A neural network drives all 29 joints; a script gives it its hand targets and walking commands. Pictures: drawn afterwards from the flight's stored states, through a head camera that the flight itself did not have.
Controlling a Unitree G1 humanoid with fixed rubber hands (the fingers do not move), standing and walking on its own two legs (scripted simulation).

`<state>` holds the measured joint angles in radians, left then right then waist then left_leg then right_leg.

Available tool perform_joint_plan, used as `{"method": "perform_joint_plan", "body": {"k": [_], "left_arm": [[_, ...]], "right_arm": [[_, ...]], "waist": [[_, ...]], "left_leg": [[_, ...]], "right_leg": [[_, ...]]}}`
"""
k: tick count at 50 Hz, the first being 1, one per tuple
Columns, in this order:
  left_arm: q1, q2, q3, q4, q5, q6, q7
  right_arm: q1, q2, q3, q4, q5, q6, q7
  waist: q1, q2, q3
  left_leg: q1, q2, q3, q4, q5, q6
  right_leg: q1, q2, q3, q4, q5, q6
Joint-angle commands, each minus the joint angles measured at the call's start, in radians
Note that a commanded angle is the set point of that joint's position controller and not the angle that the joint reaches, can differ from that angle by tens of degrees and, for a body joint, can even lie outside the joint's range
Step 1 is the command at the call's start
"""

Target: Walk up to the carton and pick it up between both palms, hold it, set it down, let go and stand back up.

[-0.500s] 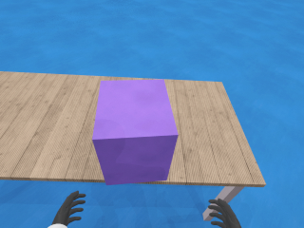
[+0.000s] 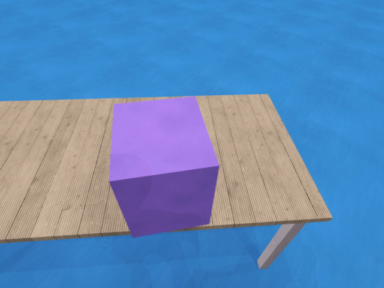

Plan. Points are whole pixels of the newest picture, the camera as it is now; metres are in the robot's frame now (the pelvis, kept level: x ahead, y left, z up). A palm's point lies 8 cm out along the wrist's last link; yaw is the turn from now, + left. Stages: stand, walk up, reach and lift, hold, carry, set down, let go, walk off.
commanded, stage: stand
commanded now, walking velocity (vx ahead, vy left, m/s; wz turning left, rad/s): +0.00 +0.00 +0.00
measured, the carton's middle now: (163, 167) +0.44 +0.09 -0.03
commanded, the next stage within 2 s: none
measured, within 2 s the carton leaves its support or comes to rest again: neither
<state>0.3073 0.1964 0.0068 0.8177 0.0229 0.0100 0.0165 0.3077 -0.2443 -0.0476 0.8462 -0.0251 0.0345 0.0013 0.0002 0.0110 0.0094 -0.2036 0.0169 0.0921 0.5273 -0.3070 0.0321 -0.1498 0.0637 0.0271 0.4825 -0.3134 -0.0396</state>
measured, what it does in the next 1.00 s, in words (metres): shifts its weight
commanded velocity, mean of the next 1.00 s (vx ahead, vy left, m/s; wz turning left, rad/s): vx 0.00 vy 0.00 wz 0.00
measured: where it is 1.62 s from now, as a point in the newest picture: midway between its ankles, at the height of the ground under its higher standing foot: outside the picture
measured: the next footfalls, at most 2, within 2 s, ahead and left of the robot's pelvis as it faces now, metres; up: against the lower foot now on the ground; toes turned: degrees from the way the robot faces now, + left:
none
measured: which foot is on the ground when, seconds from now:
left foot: down 0.00-1.00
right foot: down 0.00-1.00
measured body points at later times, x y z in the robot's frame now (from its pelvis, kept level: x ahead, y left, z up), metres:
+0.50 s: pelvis -0.02 +0.02 +0.01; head -0.03 +0.02 +0.46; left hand +0.01 +0.24 -0.15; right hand -0.06 -0.19 -0.16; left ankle -0.01 +0.09 -0.74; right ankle -0.03 -0.10 -0.74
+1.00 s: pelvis -0.02 +0.05 +0.01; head -0.03 +0.05 +0.46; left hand -0.05 +0.24 -0.16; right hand -0.08 -0.15 -0.16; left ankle -0.01 +0.09 -0.74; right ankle -0.03 -0.10 -0.74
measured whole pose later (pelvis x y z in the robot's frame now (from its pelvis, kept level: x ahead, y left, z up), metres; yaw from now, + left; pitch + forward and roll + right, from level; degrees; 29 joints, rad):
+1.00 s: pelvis -0.02 +0.05 +0.01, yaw -2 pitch -1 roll +0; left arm 0.33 0.09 -0.03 1.20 0.01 0.00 0.06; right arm 0.36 -0.11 -0.01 1.17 -0.01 0.01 -0.04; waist -0.01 0.01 -0.02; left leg -0.17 -0.06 0.14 0.38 -0.20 0.11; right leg -0.17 -0.01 0.09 0.41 -0.24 0.04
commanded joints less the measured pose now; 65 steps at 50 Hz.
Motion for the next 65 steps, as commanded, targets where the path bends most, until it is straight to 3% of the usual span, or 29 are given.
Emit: {"method": "perform_joint_plan", "body": {"k": [1, 4, 6, 9, 10, 11, 13, 14, 16, 17, 20, 22, 24, 26, 27, 31, 32, 34, 37, 41, 43, 44, 49, 52, 58, 60, 62, 63, 65], "left_arm": [[-0.046, 0.140, 0.035, -0.063, 0.000, -0.033, 0.017], [0.009, 0.134, 0.029, -0.019, -0.007, -0.029, 0.015], [-0.039, 0.105, 0.023, -0.003, -0.005, -0.035, 0.013], [-0.014, 0.084, 0.011, 0.047, -0.003, -0.032, 0.020], [0.015, 0.130, 0.024, 0.063, -0.016, -0.028, 0.017], [-0.022, 0.131, 0.021, 0.065, -0.014, -0.034, 0.017], [-0.028, 0.107, 0.017, 0.100, -0.005, -0.036, 0.020], [0.017, 0.072, 0.006, 0.126, -0.005, -0.032, 0.018], [-0.047, 0.096, 0.017, 0.125, -0.014, -0.029, 0.027], [-0.009, 0.091, 0.012, 0.144, -0.022, -0.029, 0.023], [-0.007, 0.073, 0.004, 0.185, -0.015, -0.021, 0.024], [0.018, 0.040, -0.009, 0.219, -0.009, -0.024, 0.026], [0.048, 0.028, -0.010, 0.258, -0.016, -0.024, 0.028], [-0.008, 0.048, -0.002, 0.249, -0.018, -0.027, 0.029], [0.023, 0.033, -0.012, 0.267, -0.020, -0.026, 0.030], [0.056, 0.041, -0.008, 0.302, -0.017, -0.023, 0.036], [0.039, 0.014, -0.013, 0.301, -0.017, -0.021, 0.037], [0.075, 0.019, -0.014, 0.324, -0.016, -0.025, 0.036], [0.039, 0.011, -0.020, 0.326, -0.016, -0.024, 0.042], [0.070, -0.001, -0.028, 0.357, -0.016, -0.021, 0.046], [0.069, -0.015, -0.028, 0.361, 0.000, -0.013, 0.039], [0.076, -0.015, -0.024, 0.356, -0.011, -0.007, 0.041], [0.108, -0.054, -0.034, 0.387, -0.002, -0.015, 0.049], [0.078, -0.023, -0.027, 0.394, -0.012, -0.011, 0.044], [0.117, -0.077, -0.044, 0.415, -0.014, -0.006, 0.045], [0.126, -0.045, -0.034, 0.413, -0.014, -0.011, 0.051], [0.138, -0.038, -0.039, 0.419, -0.013, -0.020, 0.045], [0.154, -0.048, -0.042, 0.426, -0.011, -0.023, 0.047], [0.132, -0.039, -0.036, 0.409, -0.017, -0.023, 0.049]], "right_arm": [[0.017, -0.080, -0.020, -0.057, -0.001, -0.027, -0.006], [0.022, -0.127, -0.034, -0.013, -0.003, -0.023, -0.021], [0.038, -0.137, -0.030, 0.007, -0.008, -0.032, -0.021], [0.084, -0.110, -0.029, 0.068, 0.001, -0.029, -0.022], [0.090, -0.042, -0.005, 0.073, -0.006, -0.031, -0.021], [0.105, -0.091, -0.017, 0.083, 0.007, -0.033, -0.016], [0.102, -0.091, -0.020, 0.105, -0.002, -0.041, -0.022], [0.128, -0.042, -0.008, 0.130, -0.003, -0.031, -0.028], [0.131, -0.054, -0.009, 0.142, 0.004, -0.030, -0.029], [0.126, -0.035, -0.004, 0.156, 0.001, -0.038, -0.034], [0.137, -0.005, 0.008, 0.185, 0.006, -0.033, -0.033], [0.141, 0.018, 0.013, 0.210, 0.005, -0.029, -0.033], [0.195, 0.010, 0.010, 0.243, 0.012, -0.031, -0.032], [0.134, -0.062, -0.010, 0.223, 0.007, -0.037, -0.033], [0.157, -0.053, -0.008, 0.242, 0.007, -0.036, -0.039], [0.176, 0.040, 0.020, 0.277, 0.010, -0.043, -0.034], [0.164, 0.014, 0.011, 0.277, 0.001, -0.046, -0.031], [0.169, 0.039, 0.019, 0.297, 0.006, -0.046, -0.040], [0.197, 0.036, 0.018, 0.309, 0.012, -0.036, -0.037], [0.162, 0.028, 0.018, 0.316, 0.010, -0.039, -0.041], [0.167, 0.023, 0.020, 0.314, 0.015, -0.032, -0.042], [0.173, 0.034, 0.020, 0.320, 0.014, -0.032, -0.044], [0.142, 0.018, 0.014, 0.314, 0.015, -0.036, -0.043], [0.138, -0.004, 0.011, 0.312, 0.012, -0.043, -0.040], [0.161, 0.074, 0.037, 0.329, 0.019, -0.034, -0.040], [0.159, 0.021, 0.029, 0.327, 0.016, -0.045, -0.039], [0.174, 0.050, 0.044, 0.344, 0.015, -0.046, -0.039], [0.178, 0.047, 0.036, 0.339, 0.019, -0.047, -0.038], [0.173, 0.050, 0.040, 0.350, 0.017, -0.048, -0.046]], "waist": [[-0.019, 0.014, 0.007], [0.009, 0.024, 0.006], [0.003, -0.050, -0.021], [-0.013, 0.026, 0.034], [0.011, 0.011, 0.063], [-0.020, 0.035, 0.006], [-0.013, -0.026, 0.068], [-0.006, 0.006, 0.070], [-0.022, -0.025, 0.030], [0.005, 0.002, 0.024], [0.000, -0.023, 0.104], [-0.002, 0.018, 0.136], [-0.025, -0.025, 0.085], [-0.013, -0.069, 0.048], [-0.019, -0.024, 0.048], [-0.017, -0.045, 0.096], [-0.020, 0.008, 0.069], [0.000, 0.020, 0.063], [-0.040, -0.004, 0.091], [-0.019, -0.033, 0.096], [-0.030, 0.036, 0.112], [-0.010, 0.027, 0.154], [-0.014, -0.026, 0.085], [-0.027, -0.042, 0.088], [-0.027, -0.003, 0.140], [-0.017, -0.038, 0.070], [-0.013, -0.016, 0.082], [-0.023, -0.053, 0.066], [-0.019, -0.010, 0.095]], "left_leg": [[0.021, 0.081, -0.116, -0.107, 0.166, 0.031], [0.008, 0.077, -0.127, -0.149, 0.124, 0.036], [0.018, 0.091, -0.139, -0.145, 0.137, 0.037], [0.031, 0.089, -0.140, -0.180, 0.110, 0.030], [0.001, 0.100, -0.157, -0.200, 0.117, 0.037], [0.039, 0.093, -0.149, -0.203, 0.083, 0.033], [0.029, 0.109, -0.165, -0.214, 0.106, 0.034], [0.050, 0.110, -0.158, -0.211, 0.112, 0.038], [0.035, 0.118, -0.175, -0.245, 0.079, 0.048], [0.044, 0.120, -0.175, -0.242, 0.103, 0.049], [-0.013, 0.109, -0.172, -0.270, 0.043, 0.040], [-0.022, 0.082, -0.134, -0.259, 0.061, 0.022], [0.030, 0.082, -0.143, -0.258, 0.017, 0.021], [0.053, 0.100, -0.153, -0.265, 0.015, 0.031], [0.057, 0.109, -0.169, -0.279, -0.009, 0.038], [0.026, 0.101, -0.169, -0.278, 0.064, 0.047], [0.053, 0.086, -0.140, -0.266, 0.091, 0.040], [0.073, 0.085, -0.147, -0.264, 0.091, 0.039], [0.075, 0.095, -0.142, -0.261, 0.068, 0.033], [0.033, 0.115, -0.180, -0.301, -0.015, 0.044], [-0.008, 0.113, -0.183, -0.321, -0.068, 0.038], [-0.043, 0.103, -0.192, -0.336, -0.094, 0.030], [0.055, 0.094, -0.182, -0.300, 0.001, 0.049], [0.033, 0.133, -0.205, -0.336, 0.004, 0.029], [0.025, 0.096, -0.172, -0.325, 0.043, 0.013], [0.062, 0.107, -0.181, -0.318, 0.064, 0.043], [0.089, 0.096, -0.157, -0.281, 0.120, 0.058], [0.122, 0.074, -0.132, -0.254, 0.173, 0.058], [0.133, 0.106, -0.139, -0.251, 0.305, 0.029]], "right_leg": [[-0.081, -0.134, 0.145, -0.105, 0.303, -0.035], [-0.064, -0.122, 0.146, -0.132, 0.192, -0.025], [-0.049, -0.124, 0.135, -0.121, 0.211, -0.025], [-0.095, -0.129, 0.140, -0.145, 0.200, -0.024], [-0.091, -0.116, 0.141, -0.147, 0.172, -0.027], [-0.089, -0.115, 0.139, -0.143, 0.165, -0.022], [-0.136, -0.113, 0.135, -0.142, 0.161, -0.026], [-0.124, -0.110, 0.130, -0.148, 0.166, -0.015], [-0.105, -0.107, 0.119, -0.137, 0.164, -0.007], [-0.082, -0.103, 0.116, -0.140, 0.162, 0.003], [-0.106, -0.105, 0.132, -0.158, 0.157, 0.000], [-0.100, -0.121, 0.135, -0.173, 0.166, 0.003], [-0.115, -0.104, 0.113, -0.169, 0.122, 0.009], [-0.113, -0.101, 0.115, -0.158, 0.146, 0.014], [-0.114, -0.100, 0.107, -0.160, 0.128, 0.012], [-0.095, -0.113, 0.116, -0.152, 0.183, 0.011], [-0.104, -0.115, 0.123, -0.158, 0.180, 0.011], [-0.104, -0.126, 0.121, -0.154, 0.171, 0.009], [-0.152, -0.114, 0.121, -0.168, 0.148, 0.013], [-0.127, -0.113, 0.109, -0.148, 0.131, 0.013], [-0.138, -0.108, 0.102, -0.138, 0.105, 0.008], [-0.146, -0.106, 0.098, -0.134, 0.127, 0.021], [-0.148, -0.110, 0.098, -0.135, 0.133, 0.025], [-0.124, -0.117, 0.086, -0.130, 0.144, 0.034], [-0.137, -0.124, 0.091, -0.124, 0.147, 0.041], [-0.125, -0.126, 0.085, -0.100, 0.161, 0.045], [-0.117, -0.135, 0.102, -0.126, 0.174, 0.039], [-0.134, -0.128, 0.105, -0.119, 0.206, 0.041], [-0.175, -0.126, 0.086, -0.106, 0.189, 0.041]]}}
